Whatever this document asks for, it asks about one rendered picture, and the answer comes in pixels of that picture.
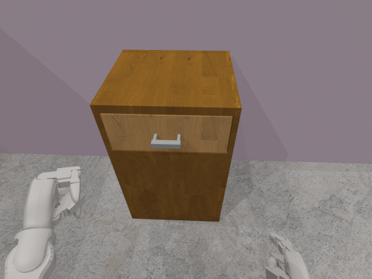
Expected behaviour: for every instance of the cabinet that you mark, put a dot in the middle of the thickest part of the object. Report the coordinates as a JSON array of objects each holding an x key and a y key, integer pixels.
[{"x": 166, "y": 185}]

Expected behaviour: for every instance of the right robot hand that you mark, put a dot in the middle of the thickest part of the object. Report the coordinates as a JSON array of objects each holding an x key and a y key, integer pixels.
[{"x": 292, "y": 266}]

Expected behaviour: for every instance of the robot left forearm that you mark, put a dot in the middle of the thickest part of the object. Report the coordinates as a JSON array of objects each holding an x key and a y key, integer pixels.
[{"x": 34, "y": 256}]

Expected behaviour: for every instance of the left robot hand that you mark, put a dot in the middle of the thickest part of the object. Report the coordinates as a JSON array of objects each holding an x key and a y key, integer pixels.
[{"x": 44, "y": 195}]

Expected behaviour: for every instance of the drawer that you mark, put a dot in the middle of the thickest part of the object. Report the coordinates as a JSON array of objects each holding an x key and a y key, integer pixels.
[{"x": 198, "y": 133}]

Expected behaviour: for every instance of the handle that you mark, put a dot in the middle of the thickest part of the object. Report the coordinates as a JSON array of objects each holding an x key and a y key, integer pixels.
[{"x": 171, "y": 144}]

